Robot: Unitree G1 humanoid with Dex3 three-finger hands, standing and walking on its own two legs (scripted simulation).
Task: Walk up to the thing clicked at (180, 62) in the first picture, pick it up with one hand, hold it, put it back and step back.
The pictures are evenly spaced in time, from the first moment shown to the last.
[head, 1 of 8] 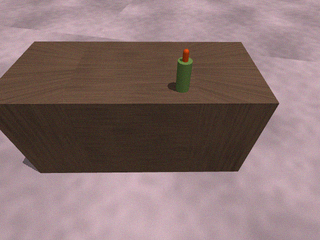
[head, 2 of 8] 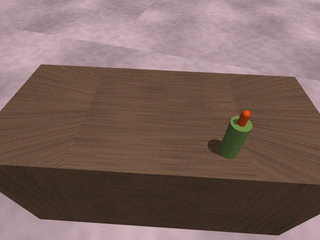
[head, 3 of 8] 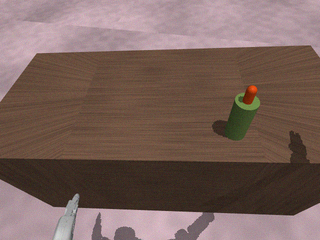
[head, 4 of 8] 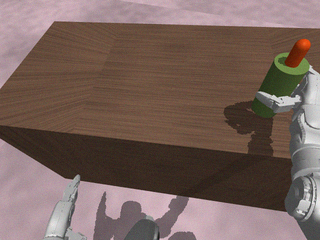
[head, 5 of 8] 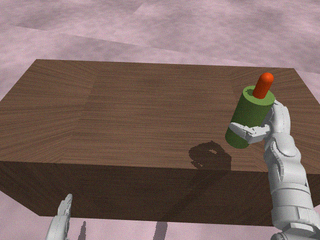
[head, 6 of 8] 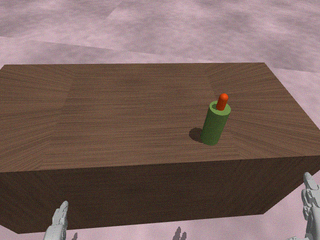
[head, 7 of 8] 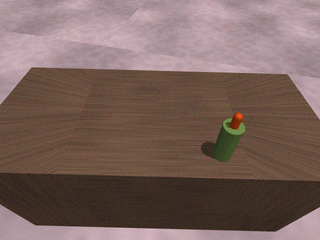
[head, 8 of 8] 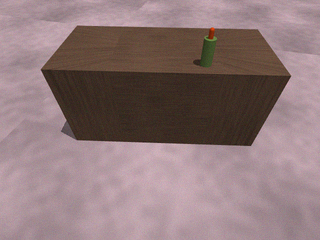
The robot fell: no
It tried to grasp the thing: yes
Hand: right
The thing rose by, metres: 0.24
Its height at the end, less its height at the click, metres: +0.00
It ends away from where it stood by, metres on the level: 0.02
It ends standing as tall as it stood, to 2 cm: yes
